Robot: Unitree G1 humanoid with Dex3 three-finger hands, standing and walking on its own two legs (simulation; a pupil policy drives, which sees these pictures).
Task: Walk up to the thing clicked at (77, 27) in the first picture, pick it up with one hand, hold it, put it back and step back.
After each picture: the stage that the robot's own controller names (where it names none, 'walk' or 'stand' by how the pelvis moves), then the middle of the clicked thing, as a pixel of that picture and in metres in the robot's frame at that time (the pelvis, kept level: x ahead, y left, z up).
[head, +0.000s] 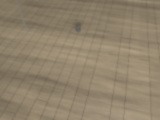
stand; (78, 27) +1.69 +0.05 -0.72
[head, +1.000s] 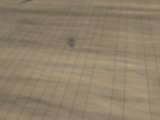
walk; (71, 42) +1.55 +0.22 -0.71
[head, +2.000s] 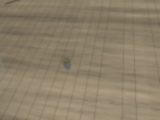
walk; (67, 63) +1.04 +0.25 -0.72
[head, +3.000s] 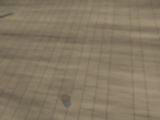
walk; (66, 100) +0.64 +0.21 -0.71
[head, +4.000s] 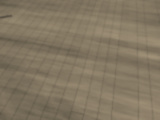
stand; out of the picture +0.42 +0.15 -0.70
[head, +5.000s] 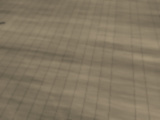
stand; out of the picture +0.37 +0.17 -0.72
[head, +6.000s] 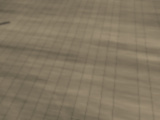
stand; out of the picture +0.38 +0.16 -0.73
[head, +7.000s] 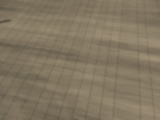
stand; out of the picture +0.36 +0.16 -0.73
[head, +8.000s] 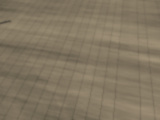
stand; out of the picture +0.36 +0.16 -0.73
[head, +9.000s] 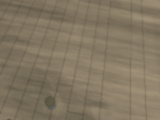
go down; (50, 103) +0.40 +0.17 -0.60
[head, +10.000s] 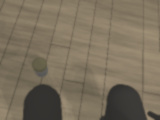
go down; (40, 67) +0.45 +0.20 -0.32
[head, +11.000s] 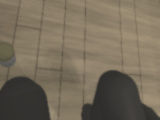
close in; (6, 55) +0.44 +0.24 -0.25
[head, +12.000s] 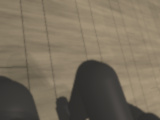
close; out of the picture +0.43 +0.26 -0.22
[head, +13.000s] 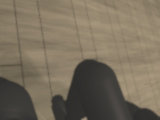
close; out of the picture +0.42 +0.27 -0.22
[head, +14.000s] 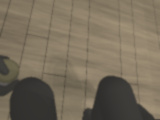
lift; (6, 75) +0.33 +0.25 -0.13
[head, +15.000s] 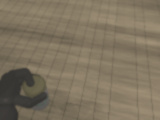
lift; (37, 93) +0.31 +0.16 +0.02
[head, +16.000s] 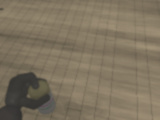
hold; (43, 98) +0.31 +0.15 -0.01
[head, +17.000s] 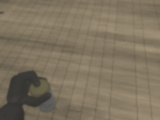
hold; (43, 96) +0.32 +0.15 -0.01
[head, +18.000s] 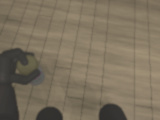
crouch; (32, 71) +0.40 +0.18 -0.08
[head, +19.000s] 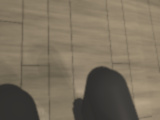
lower; out of the picture +0.43 +0.25 -0.20
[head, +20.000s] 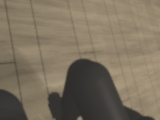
lower; out of the picture +0.35 +0.18 -0.26
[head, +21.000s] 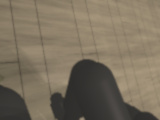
lower; out of the picture +0.37 +0.17 -0.25
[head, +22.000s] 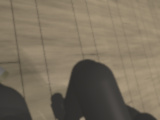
lower; out of the picture +0.38 +0.15 -0.25
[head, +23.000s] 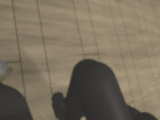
lower; out of the picture +0.40 +0.14 -0.25
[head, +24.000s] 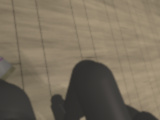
open; out of the picture +0.41 +0.13 -0.25
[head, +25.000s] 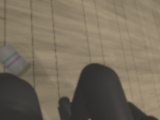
stand; (13, 61) +0.41 +0.11 -0.26
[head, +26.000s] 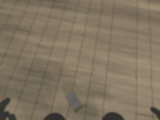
stand; (74, 102) +0.38 +0.03 -0.56
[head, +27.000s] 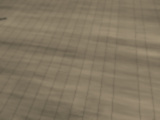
stand; out of the picture +0.34 +0.02 -0.69
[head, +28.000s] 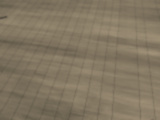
stand; out of the picture +0.35 +0.01 -0.69
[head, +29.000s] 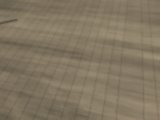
stand; out of the picture +0.36 +0.00 -0.74
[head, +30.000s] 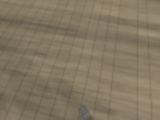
walk; (85, 113) +0.42 -0.02 -0.72
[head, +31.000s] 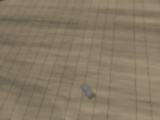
walk; (88, 91) +0.63 +0.02 -0.73
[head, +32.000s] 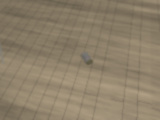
walk; (86, 58) +0.98 -0.04 -0.72
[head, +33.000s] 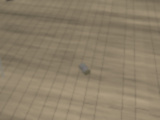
stand; (84, 69) +1.01 -0.01 -0.74
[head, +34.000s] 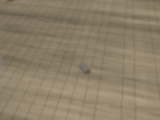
stand; (84, 68) +1.02 -0.01 -0.75
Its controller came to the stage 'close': yes
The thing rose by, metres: 0.70
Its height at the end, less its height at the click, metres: -0.02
